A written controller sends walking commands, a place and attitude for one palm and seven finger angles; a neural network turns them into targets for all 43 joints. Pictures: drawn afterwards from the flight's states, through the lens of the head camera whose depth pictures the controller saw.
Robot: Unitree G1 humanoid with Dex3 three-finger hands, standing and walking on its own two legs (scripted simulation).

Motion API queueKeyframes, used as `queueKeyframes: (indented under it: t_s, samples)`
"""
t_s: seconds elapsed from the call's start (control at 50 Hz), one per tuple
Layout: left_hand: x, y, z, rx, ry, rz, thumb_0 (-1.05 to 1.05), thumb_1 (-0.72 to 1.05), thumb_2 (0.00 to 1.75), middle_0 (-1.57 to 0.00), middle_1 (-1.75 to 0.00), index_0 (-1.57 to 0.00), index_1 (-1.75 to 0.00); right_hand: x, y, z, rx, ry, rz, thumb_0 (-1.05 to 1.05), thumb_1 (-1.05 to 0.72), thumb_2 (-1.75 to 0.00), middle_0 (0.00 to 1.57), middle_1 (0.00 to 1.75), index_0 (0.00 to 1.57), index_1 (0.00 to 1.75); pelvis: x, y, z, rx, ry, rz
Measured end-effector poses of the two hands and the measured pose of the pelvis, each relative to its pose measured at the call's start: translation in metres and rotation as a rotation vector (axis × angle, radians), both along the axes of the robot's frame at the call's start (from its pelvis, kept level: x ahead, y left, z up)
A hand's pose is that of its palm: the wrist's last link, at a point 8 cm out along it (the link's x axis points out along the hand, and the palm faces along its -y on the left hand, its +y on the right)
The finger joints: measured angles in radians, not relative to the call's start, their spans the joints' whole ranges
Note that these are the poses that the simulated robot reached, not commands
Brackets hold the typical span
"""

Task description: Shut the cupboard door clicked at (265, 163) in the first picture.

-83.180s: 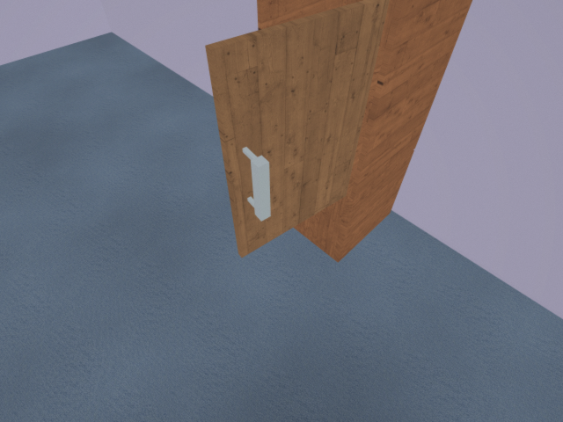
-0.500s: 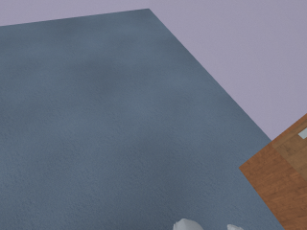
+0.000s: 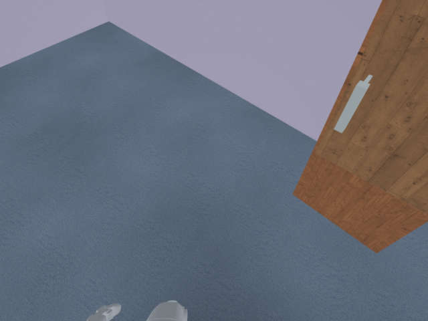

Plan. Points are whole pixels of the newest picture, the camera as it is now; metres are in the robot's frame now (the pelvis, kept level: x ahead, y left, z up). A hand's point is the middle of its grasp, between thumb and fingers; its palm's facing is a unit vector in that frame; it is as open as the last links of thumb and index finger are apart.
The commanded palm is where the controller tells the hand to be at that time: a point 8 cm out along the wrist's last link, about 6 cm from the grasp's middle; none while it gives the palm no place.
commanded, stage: turn to face it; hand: left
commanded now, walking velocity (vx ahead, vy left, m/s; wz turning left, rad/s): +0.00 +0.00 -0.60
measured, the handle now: (353, 104) +0.68 -0.38 -0.05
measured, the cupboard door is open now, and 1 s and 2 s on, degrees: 3 3 3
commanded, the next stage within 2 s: take the last steps up to it in 1.06 s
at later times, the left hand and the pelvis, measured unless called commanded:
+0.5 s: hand (120, 310) +0.16 +0.22 -0.16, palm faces -0.27 -0.94 -0.23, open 7.4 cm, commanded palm none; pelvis +0.01 +0.03 +0.00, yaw -18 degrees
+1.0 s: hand (154, 298) +0.19 +0.15 -0.18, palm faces -0.45 -0.87 -0.19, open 7.4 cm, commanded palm none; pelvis +0.03 +0.02 -0.01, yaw -30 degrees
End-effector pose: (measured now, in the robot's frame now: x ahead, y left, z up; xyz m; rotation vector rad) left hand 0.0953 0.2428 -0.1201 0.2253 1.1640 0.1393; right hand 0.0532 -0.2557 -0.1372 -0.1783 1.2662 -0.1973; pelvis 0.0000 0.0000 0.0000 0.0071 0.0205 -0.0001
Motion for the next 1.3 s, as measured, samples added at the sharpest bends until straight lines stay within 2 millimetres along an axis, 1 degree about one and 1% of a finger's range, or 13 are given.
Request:
queueKeyframes:
  t_s: [0.08, 0.18, 0.26, 0.36, 0.48, 0.6, 0.66, 0.76, 0.86, 0.96, 1.04, 1.2, 1.3]
  samples:
    - [-0.001, 0.006, -0.010, -0.028, 0.027, -0.014, 0.01, 0.90, 0.90, -0.21, -0.30, -0.20, -0.30, 0.018, 0.011, 0.006, -0.013, -0.054, -0.011, 0.00, -0.90, -0.90, 0.20, 0.30, 0.20, 0.30, 0.003, 0.011, -0.002, -0.008, 0.007, -0.041]
    - [0.002, 0.028, -0.031, -0.055, 0.071, -0.022, 0.01, 0.90, 0.90, -0.21, -0.30, -0.20, -0.30, 0.030, 0.029, 0.014, -0.060, -0.120, -0.028, 0.00, -0.90, -0.90, 0.21, 0.30, 0.20, 0.30, 0.009, 0.031, -0.010, -0.022, 0.019, -0.097]
    - [0.011, 0.041, -0.031, -0.053, 0.103, -0.064, 0.01, 0.90, 0.90, -0.20, -0.30, -0.20, -0.30, 0.019, 0.040, 0.026, -0.081, -0.119, -0.047, 0.00, -0.90, -0.90, 0.21, 0.30, 0.20, 0.30, 0.012, 0.039, -0.004, -0.031, 0.012, -0.159]
    - [0.031, 0.046, -0.020, -0.044, 0.106, -0.127, 0.01, 0.91, 0.90, -0.20, -0.30, -0.19, -0.30, -0.007, 0.045, 0.031, -0.083, -0.084, -0.115, 0.00, -0.90, -0.90, 0.21, 0.30, 0.20, 0.30, 0.014, 0.043, 0.005, -0.050, 0.009, -0.220]
    - [0.065, 0.028, -0.011, -0.016, 0.083, -0.235, 0.01, 0.91, 0.90, -0.20, -0.30, -0.19, -0.30, -0.053, 0.039, 0.018, -0.052, -0.033, -0.239, 0.00, -0.90, -0.90, 0.21, 0.30, 0.20, 0.30, 0.013, 0.037, 0.003, -0.045, 0.000, -0.304]
    - [0.103, -0.018, -0.008, 0.023, -0.014, -0.364, 0.01, 0.91, 0.90, -0.20, -0.30, -0.19, -0.30, -0.106, 0.018, -0.016, -0.004, 0.022, -0.367, 0.00, -0.90, -0.90, 0.21, 0.30, 0.20, 0.30, 0.009, 0.014, -0.016, -0.015, -0.010, -0.381]
    - [0.106, -0.036, -0.001, 0.034, -0.040, -0.400, 0.01, 0.91, 0.90, -0.20, -0.30, -0.19, -0.30, -0.120, 0.008, -0.022, 0.001, 0.054, -0.413, 0.00, -0.90, -0.90, 0.21, 0.30, 0.20, 0.30, 0.007, 0.010, -0.015, -0.020, -0.015, -0.405]
    - [0.101, -0.052, 0.006, 0.033, -0.010, -0.432, 0.01, 0.90, 0.90, -0.20, -0.30, -0.20, -0.30, -0.119, 0.002, -0.008, 0.000, 0.020, -0.451, 0.01, -0.91, -0.90, 0.20, 0.30, 0.20, 0.30, 0.006, 0.005, -0.002, 0.002, -0.011, -0.449]
    - [0.099, -0.059, -0.001, 0.000, 0.019, -0.457, 0.01, 0.90, 0.90, -0.20, -0.30, -0.20, -0.30, -0.110, 0.004, 0.003, -0.014, -0.014, -0.469, 0.01, -0.91, -0.90, 0.20, 0.30, 0.20, 0.30, 0.011, 0.005, 0.001, 0.000, -0.001, -0.478]
    - [0.103, -0.053, -0.016, -0.034, 0.052, -0.462, 0.01, 0.90, 0.90, -0.21, -0.30, -0.20, -0.30, -0.096, 0.014, 0.010, -0.044, -0.036, -0.484, 0.00, -0.90, -0.90, 0.20, 0.30, 0.20, 0.30, 0.023, 0.015, -0.002, -0.013, 0.008, -0.513]
    - [0.111, -0.041, -0.033, -0.050, 0.090, -0.463, 0.01, 0.90, 0.90, -0.21, -0.30, -0.20, -0.30, -0.089, 0.031, 0.012, -0.072, -0.053, -0.496, 0.00, -0.90, -0.90, 0.20, 0.30, 0.20, 0.30, 0.033, 0.024, -0.008, -0.020, 0.008, -0.544]
    - [0.127, -0.036, -0.021, -0.021, 0.137, -0.519, 0.01, 0.91, 0.90, -0.20, -0.30, -0.19, -0.30, -0.104, 0.062, 0.017, -0.033, 0.004, -0.545, 0.00, -0.90, -0.90, 0.21, 0.30, 0.20, 0.30, 0.040, 0.029, 0.004, -0.035, 0.015, -0.607]
    - [0.137, -0.053, -0.015, 0.004, 0.142, -0.585, 0.01, 0.91, 0.90, -0.20, -0.30, -0.19, -0.30, -0.129, 0.071, 0.006, 0.012, 0.031, -0.618, 0.00, -0.90, -0.90, 0.21, 0.30, 0.20, 0.30, 0.040, 0.020, 0.003, -0.031, 0.015, -0.647]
